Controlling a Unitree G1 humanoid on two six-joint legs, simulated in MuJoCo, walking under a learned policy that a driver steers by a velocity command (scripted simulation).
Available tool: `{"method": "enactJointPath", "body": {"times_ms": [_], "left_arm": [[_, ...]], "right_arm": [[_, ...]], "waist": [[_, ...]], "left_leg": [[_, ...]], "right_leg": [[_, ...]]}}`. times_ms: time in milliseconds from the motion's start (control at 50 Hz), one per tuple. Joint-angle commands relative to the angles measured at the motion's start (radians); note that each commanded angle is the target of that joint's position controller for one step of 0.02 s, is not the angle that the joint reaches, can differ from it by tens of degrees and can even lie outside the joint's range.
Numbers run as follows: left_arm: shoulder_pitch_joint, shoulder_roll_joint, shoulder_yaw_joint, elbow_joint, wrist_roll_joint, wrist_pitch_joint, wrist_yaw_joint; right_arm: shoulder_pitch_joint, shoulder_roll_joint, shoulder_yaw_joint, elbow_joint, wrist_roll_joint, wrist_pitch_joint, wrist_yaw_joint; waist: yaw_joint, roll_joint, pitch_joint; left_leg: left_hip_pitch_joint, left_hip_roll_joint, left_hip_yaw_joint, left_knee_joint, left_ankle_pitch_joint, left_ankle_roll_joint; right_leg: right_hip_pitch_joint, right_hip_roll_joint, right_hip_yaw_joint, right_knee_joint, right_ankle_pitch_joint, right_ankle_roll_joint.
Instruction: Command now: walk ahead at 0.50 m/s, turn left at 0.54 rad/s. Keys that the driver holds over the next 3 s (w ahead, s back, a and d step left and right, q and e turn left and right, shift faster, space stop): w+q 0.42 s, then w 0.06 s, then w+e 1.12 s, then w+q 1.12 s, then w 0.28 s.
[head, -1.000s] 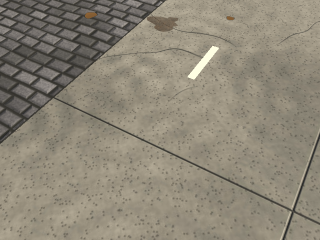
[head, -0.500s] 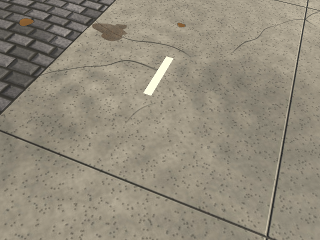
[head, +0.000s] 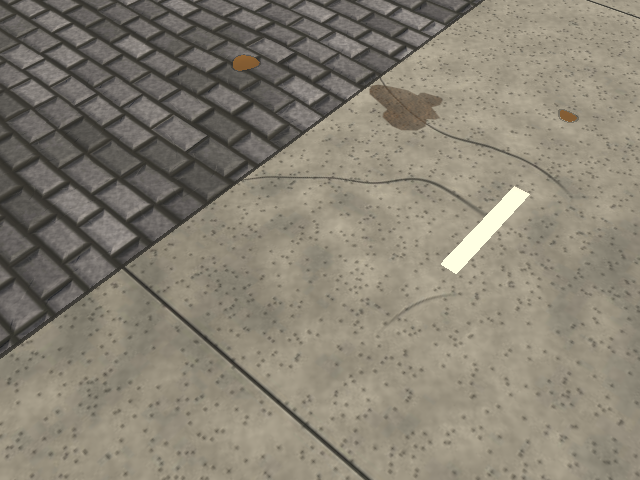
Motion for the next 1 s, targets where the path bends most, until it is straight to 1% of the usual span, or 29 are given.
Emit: {"method": "enactJointPath", "body": {"times_ms": [20,80,140,160,180,200,220,240,260,280,300,320,360,420,520,620,680,720,740,760,780,800,820,840,860,880,920,960,1000], "left_arm": [[-0.017,0.102,0.016,-0.045,0.000,-0.015,0.004],[0.034,0.128,0.021,-0.013,0.001,-0.004,0.014],[0.044,0.163,0.026,0.007,0.004,0.015,0.026],[0.043,0.181,0.030,0.011,0.007,0.026,0.029],[0.042,0.196,0.034,0.011,0.007,0.036,0.030],[0.029,0.198,0.034,-0.001,0.005,0.042,0.027],[0.057,0.121,0.016,-0.045,-0.002,0.037,0.017],[0.008,0.114,0.020,-0.119,-0.006,0.028,0.002],[-0.125,0.161,0.028,-0.146,0.003,0.017,-0.002],[-0.140,0.139,0.018,-0.154,-0.009,0.004,-0.005],[-0.116,0.132,0.017,-0.134,-0.006,0.002,-0.004],[-0.102,0.126,0.017,-0.131,0.013,0.017,-0.003],[-0.068,0.110,0.015,-0.123,0.035,0.053,-0.011],[-0.143,0.093,0.013,-0.154,0.032,0.075,-0.019],[-0.308,0.085,0.005,-0.194,0.024,0.071,-0.029],[-0.449,0.085,-0.006,-0.233,0.008,0.060,-0.042],[-0.426,0.097,-0.003,-0.233,0.004,0.053,-0.047],[-0.289,0.122,0.011,-0.188,0.001,0.051,-0.036],[-0.155,0.138,0.022,-0.142,0.003,0.046,-0.028],[0.000,0.165,0.035,-0.099,0.017,0.038,-0.018],[0.116,0.292,0.072,-0.088,0.037,0.039,-0.008],[0.068,0.259,0.068,-0.078,0.000,0.051,-0.022],[-0.031,0.231,0.063,-0.091,-0.022,0.055,-0.029],[-0.090,0.182,0.053,-0.105,-0.018,0.057,-0.031],[-0.108,0.154,0.045,-0.101,-0.012,0.056,-0.028],[-0.111,0.138,0.039,-0.090,-0.014,0.053,-0.024],[-0.095,0.147,0.040,-0.079,-0.017,0.038,-0.023],[-0.069,0.171,0.048,-0.070,-0.020,0.032,-0.021],[-0.036,0.179,0.052,-0.063,-0.022,0.034,-0.018]], "right_arm": [[-0.107,0.011,0.022,-0.091,0.000,-0.013,0.016],[-0.186,0.003,0.027,-0.125,-0.004,-0.014,0.022],[-0.153,-0.018,0.020,-0.126,-0.009,-0.012,0.010],[-0.092,-0.034,0.012,-0.110,-0.010,-0.013,0.004],[0.009,-0.057,-0.001,-0.082,-0.011,-0.020,-0.002],[0.172,-0.095,-0.023,-0.028,-0.020,-0.028,-0.016],[0.257,-0.199,-0.055,-0.014,-0.028,-0.025,-0.034],[0.226,-0.268,-0.071,-0.043,0.004,-0.015,-0.037],[0.230,-0.236,-0.067,-0.033,0.020,-0.005,-0.046],[0.182,-0.191,-0.056,-0.022,0.027,-0.008,-0.055],[0.140,-0.146,-0.044,-0.021,0.026,-0.016,-0.056],[0.108,-0.123,-0.036,-0.023,0.030,-0.025,-0.059],[0.096,-0.104,-0.027,-0.028,0.035,-0.047,-0.055],[0.149,-0.135,-0.035,-0.011,0.035,-0.059,-0.051],[0.267,-0.106,-0.021,0.032,0.034,-0.068,-0.054],[0.337,-0.108,-0.008,0.068,0.016,-0.078,-0.066],[0.312,-0.121,-0.005,0.082,0.002,-0.080,-0.079],[0.280,-0.141,-0.006,0.086,-0.005,-0.081,-0.086],[0.270,-0.150,-0.007,0.088,-0.008,-0.077,-0.086],[0.256,-0.148,-0.002,0.079,-0.002,-0.079,-0.087],[0.324,-0.077,0.016,0.038,0.031,-0.086,-0.078],[0.318,-0.103,0.008,0.035,0.013,-0.093,-0.071],[0.233,-0.115,0.009,0.012,-0.005,-0.096,-0.067],[0.170,-0.118,0.013,-0.006,-0.002,-0.106,-0.060],[0.143,-0.106,0.015,-0.016,-0.001,-0.105,-0.055],[0.142,-0.097,0.018,-0.026,-0.010,-0.091,-0.054],[0.164,-0.071,0.027,-0.026,-0.020,-0.061,-0.049],[0.122,-0.059,0.032,-0.047,-0.019,-0.048,-0.048],[0.020,-0.057,0.036,-0.085,-0.017,-0.045,-0.046]], "waist": [[-0.008,-0.113,0.057],[0.012,-0.107,0.073],[-0.018,-0.132,0.025],[-0.047,-0.143,-0.015],[-0.088,-0.143,-0.076],[-0.162,-0.099,-0.163],[-0.163,0.054,-0.267],[-0.128,0.166,-0.335],[-0.161,0.012,-0.226],[-0.119,-0.019,-0.108],[-0.065,-0.073,-0.041],[-0.027,-0.075,-0.020],[0.004,-0.055,-0.045],[-0.008,-0.033,-0.025],[-0.080,0.012,0.006],[-0.132,0.018,0.040],[-0.093,0.025,0.052],[-0.027,0.036,-0.017],[0.032,0.022,-0.085],[0.104,-0.003,-0.163],[0.092,-0.203,-0.296],[0.051,-0.242,-0.323],[0.019,-0.141,-0.166],[0.010,-0.068,-0.079],[-0.015,-0.034,-0.016],[-0.043,-0.037,0.006],[-0.064,-0.067,-0.014],[-0.061,-0.077,-0.010],[-0.037,-0.082,0.018]], "left_leg": [[0.020,0.000,0.053,-0.165,0.098,0.007],[0.047,-0.017,0.107,-0.280,0.050,0.041],[0.157,-0.093,0.161,-0.332,-0.092,0.097],[0.233,-0.130,0.170,-0.344,-0.148,0.121],[0.355,-0.163,0.161,-0.380,-0.179,0.148],[0.584,-0.165,0.113,-0.455,-0.162,0.185],[0.880,0.089,-0.236,-0.480,-0.306,0.267],[1.022,0.296,-0.773,-0.642,-0.261,0.400],[0.967,0.262,-0.653,-0.684,-0.179,0.367],[0.826,0.240,-0.517,-0.696,-0.071,0.335],[0.696,0.183,-0.423,-0.709,0.061,0.285],[0.612,0.131,-0.354,-0.716,0.152,0.260],[0.546,0.080,-0.290,-0.728,0.247,0.250],[0.506,0.039,-0.263,-0.756,0.222,0.234],[0.617,0.031,-0.224,-0.776,0.282,0.163],[0.762,0.078,-0.176,-0.777,0.370,0.136],[0.806,0.117,-0.126,-0.743,0.526,0.120],[0.815,0.115,-0.077,-0.585,0.829,0.094],[0.806,0.096,-0.046,-0.413,0.892,0.082],[0.667,0.071,-0.014,-0.188,0.740,0.067],[0.329,-0.059,0.055,0.226,0.283,0.009],[0.109,-0.186,-0.017,0.400,-0.402,0.002],[0.024,-0.104,-0.094,0.419,-0.325,0.010],[0.023,-0.059,-0.084,0.366,-0.252,0.008],[0.050,-0.028,-0.078,0.296,-0.230,0.004],[0.090,-0.009,-0.076,0.240,-0.226,-0.011],[0.140,0.000,-0.054,0.171,-0.221,-0.041],[0.121,0.006,-0.030,0.094,-0.182,-0.069],[0.076,0.012,-0.014,-0.019,-0.098,-0.093]], "right_leg": [[-0.050,-0.256,0.059,-0.102,0.439,-0.068],[0.041,-0.284,0.021,-0.072,0.530,-0.060],[0.129,-0.297,-0.030,0.089,0.913,-0.048],[0.143,-0.300,-0.041,0.202,1.028,-0.049],[0.119,-0.302,-0.045,0.364,1.027,-0.049],[-0.005,-0.283,-0.058,0.603,0.863,-0.026],[-0.330,-0.215,-0.055,0.935,0.291,0.015],[-0.652,-0.003,0.095,1.214,-0.308,0.061],[-0.764,-0.065,0.230,1.205,-0.205,0.053],[-0.750,-0.109,0.227,1.121,-0.109,0.047],[-0.679,-0.140,0.227,1.017,-0.075,0.048],[-0.613,-0.154,0.234,0.960,-0.075,0.058],[-0.538,-0.154,0.226,0.904,-0.071,0.081],[-0.577,-0.148,0.205,0.801,0.021,0.105],[-0.658,-0.141,0.185,0.561,0.231,0.093],[-0.671,-0.107,0.147,0.403,0.264,0.030],[-0.581,-0.063,0.139,0.328,0.171,-0.026],[-0.394,0.013,0.116,0.305,0.082,-0.067],[-0.256,0.050,0.103,0.259,0.076,-0.090],[-0.030,-0.011,0.182,0.226,0.094,-0.130],[0.280,-0.292,0.629,0.221,0.049,-0.274],[0.328,-0.391,0.991,0.056,0.092,-0.346],[0.202,-0.353,0.870,0.039,0.002,-0.323],[0.071,-0.323,0.752,0.011,0.031,-0.299],[-0.035,-0.276,0.672,-0.014,0.105,-0.267],[-0.110,-0.233,0.613,-0.030,0.179,-0.242],[-0.164,-0.186,0.542,-0.046,0.280,-0.231],[-0.194,-0.158,0.504,-0.065,0.301,-0.232],[-0.200,-0.135,0.494,-0.084,0.293,-0.217]]}}
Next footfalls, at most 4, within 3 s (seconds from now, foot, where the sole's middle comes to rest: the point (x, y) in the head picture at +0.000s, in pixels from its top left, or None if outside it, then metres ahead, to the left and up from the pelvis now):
0.20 left None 0.26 0.10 -0.78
0.76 right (337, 418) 0.61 0.04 -0.78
1.28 left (257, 310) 0.89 0.24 -0.78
1.80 right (370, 248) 1.09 -0.04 -0.78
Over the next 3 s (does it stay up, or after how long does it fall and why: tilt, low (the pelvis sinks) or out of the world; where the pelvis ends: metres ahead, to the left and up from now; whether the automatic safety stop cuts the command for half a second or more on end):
stays up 1.62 0.06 -0.01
